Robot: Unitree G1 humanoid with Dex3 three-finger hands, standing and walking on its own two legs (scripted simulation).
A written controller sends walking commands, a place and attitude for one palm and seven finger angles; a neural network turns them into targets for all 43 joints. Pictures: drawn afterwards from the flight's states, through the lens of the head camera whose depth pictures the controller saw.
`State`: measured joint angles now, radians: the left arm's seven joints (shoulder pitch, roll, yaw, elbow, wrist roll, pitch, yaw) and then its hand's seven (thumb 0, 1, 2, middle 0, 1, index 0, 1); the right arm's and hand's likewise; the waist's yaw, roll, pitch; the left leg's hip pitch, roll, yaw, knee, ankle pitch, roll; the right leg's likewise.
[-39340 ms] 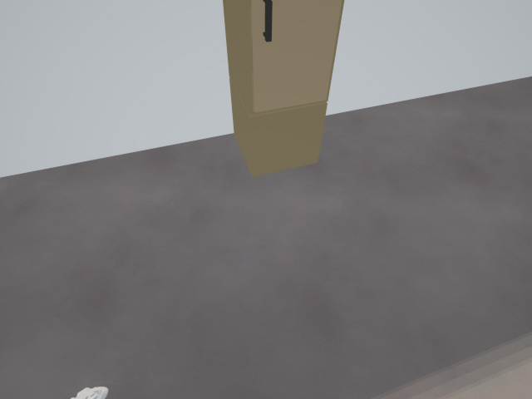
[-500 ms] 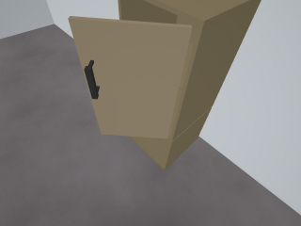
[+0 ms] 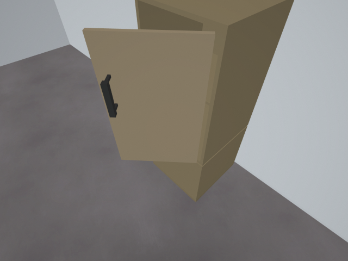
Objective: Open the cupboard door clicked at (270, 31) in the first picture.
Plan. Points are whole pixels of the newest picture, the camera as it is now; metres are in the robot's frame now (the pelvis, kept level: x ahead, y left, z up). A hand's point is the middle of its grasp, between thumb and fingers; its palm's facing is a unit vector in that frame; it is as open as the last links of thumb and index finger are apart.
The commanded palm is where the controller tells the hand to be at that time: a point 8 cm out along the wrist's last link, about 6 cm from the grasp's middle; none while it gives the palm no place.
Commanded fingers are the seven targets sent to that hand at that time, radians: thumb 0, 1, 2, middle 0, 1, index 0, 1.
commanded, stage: look again from close up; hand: left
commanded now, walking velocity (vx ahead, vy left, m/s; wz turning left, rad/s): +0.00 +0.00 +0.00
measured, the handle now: (110, 96) +0.58 +0.24 +0.05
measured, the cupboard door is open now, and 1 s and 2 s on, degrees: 43 43 43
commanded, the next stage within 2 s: shuffle to correct the standing spot in 0.20 s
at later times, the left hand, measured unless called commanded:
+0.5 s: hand out of the picture -0.07 +0.14 -0.18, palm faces +0.07 -0.99 -0.15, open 7.4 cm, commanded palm none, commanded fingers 0.00 0.90 0.90 -0.20 -0.30 -0.20 -0.30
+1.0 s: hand out of the picture +0.03 +0.20 -0.18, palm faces +0.06 -0.99 -0.16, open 7.4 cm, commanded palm none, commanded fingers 0.00 0.90 0.90 -0.20 -0.30 -0.20 -0.30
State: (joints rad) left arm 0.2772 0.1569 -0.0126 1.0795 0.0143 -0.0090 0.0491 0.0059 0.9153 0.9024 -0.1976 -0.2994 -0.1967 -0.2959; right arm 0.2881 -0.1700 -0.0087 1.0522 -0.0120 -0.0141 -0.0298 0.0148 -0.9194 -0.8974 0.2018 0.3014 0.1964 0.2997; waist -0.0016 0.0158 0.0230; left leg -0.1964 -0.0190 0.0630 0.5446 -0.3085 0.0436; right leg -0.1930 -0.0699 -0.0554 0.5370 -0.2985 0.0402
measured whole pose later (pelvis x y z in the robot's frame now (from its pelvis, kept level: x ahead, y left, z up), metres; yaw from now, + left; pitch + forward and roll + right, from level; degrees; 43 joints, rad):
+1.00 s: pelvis +0.04 +0.04 +0.00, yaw +0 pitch -1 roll -1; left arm 0.31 0.14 0.03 1.08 0.01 0.02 0.04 0.01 0.91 0.90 -0.20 -0.30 -0.20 -0.30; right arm 0.32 -0.12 0.01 1.05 -0.02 -0.05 -0.04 0.02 -0.92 -0.90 0.20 0.30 0.20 0.30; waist 0.00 -0.03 0.03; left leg -0.14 -0.05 0.12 0.48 -0.32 0.10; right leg -0.33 -0.07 -0.04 0.88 -0.47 0.00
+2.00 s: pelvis +0.01 +0.00 +0.01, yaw +2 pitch -2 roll +0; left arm 0.35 0.12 -0.02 1.10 0.01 -0.02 0.03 0.01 0.91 0.90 -0.20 -0.30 -0.20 -0.30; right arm 0.41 -0.13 0.01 1.13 -0.01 -0.01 -0.02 0.01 -0.91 -0.90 0.20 0.30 0.19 0.30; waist -0.01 -0.01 0.00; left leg -0.17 -0.02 0.08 0.45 -0.25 0.04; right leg -0.25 0.01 -0.08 0.42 -0.14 -0.04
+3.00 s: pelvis +0.03 -0.01 -0.07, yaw +4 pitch +12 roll -1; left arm 0.57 0.20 0.15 -0.01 -0.24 -0.44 -0.28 0.01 0.52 0.74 -0.23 -0.55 -0.23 -0.54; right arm 0.14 -0.26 -0.06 0.41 0.02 -0.20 0.01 0.01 -0.91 -0.90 0.20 0.30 0.19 0.30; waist 0.04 -0.03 -0.14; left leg -0.73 -0.01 0.03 1.10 -0.58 0.03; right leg -0.80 -0.01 -0.11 1.06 -0.48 -0.05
